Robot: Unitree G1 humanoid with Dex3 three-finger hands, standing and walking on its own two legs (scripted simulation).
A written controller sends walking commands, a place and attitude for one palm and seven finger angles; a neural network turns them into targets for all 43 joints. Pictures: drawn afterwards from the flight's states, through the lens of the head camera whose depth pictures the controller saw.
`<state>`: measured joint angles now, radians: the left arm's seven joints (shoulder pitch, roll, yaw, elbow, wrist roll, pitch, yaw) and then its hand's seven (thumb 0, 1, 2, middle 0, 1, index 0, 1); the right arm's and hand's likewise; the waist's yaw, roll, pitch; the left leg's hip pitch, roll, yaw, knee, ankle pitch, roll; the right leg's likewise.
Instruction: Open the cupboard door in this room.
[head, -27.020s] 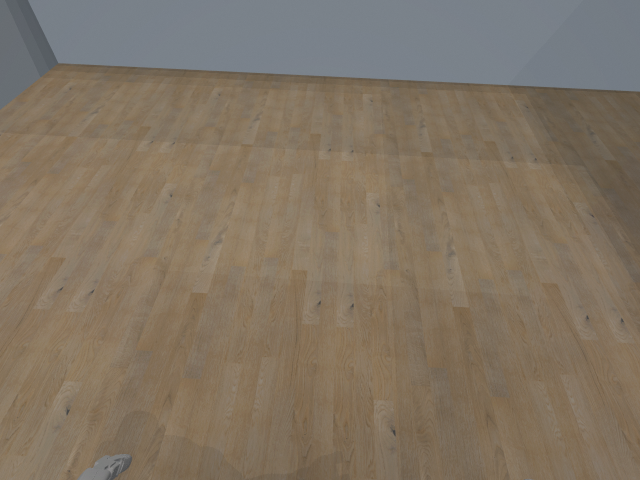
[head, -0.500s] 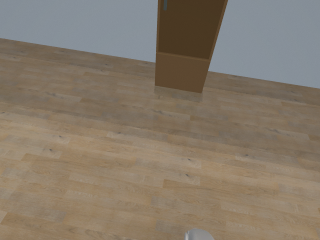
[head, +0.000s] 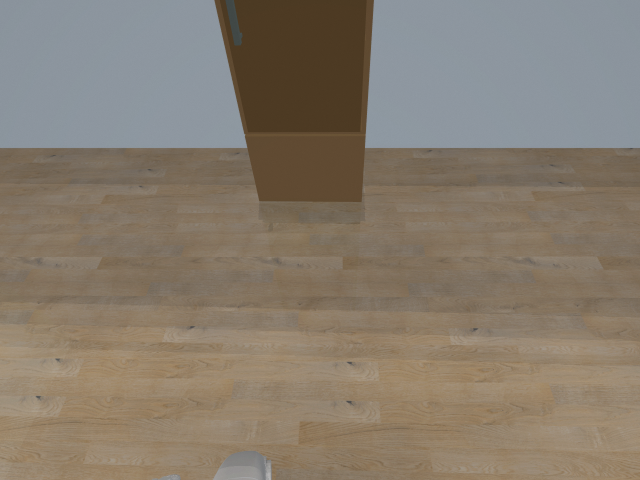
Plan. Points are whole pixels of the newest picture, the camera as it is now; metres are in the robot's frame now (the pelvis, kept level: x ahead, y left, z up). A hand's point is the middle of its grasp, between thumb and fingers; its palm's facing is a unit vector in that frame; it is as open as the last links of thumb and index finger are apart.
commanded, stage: turn or walk to find it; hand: left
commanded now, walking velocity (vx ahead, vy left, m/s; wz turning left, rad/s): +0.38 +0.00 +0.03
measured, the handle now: (234, 13) +1.29 +0.30 +0.04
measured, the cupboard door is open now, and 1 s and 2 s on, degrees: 0 0 0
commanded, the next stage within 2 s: stand and wait in 0.20 s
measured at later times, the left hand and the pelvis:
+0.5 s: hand out of the picture +0.08 +0.17 -0.17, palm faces +0.12 -0.98 -0.14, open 7.4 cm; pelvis +0.20 +0.04 -0.01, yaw +0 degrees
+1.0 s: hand (227, 395) +0.27 +0.18 -0.17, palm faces +0.02 -0.98 -0.21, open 7.3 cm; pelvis +0.27 +0.00 +0.00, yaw +0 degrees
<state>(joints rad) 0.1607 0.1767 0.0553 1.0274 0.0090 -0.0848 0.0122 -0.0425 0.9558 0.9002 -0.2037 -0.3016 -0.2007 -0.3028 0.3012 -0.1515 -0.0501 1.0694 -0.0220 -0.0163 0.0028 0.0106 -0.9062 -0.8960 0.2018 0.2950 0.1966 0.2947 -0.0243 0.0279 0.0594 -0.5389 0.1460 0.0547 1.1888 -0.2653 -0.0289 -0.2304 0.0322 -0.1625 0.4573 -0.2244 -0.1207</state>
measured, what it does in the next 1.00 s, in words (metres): walks ahead: left foot, then right foot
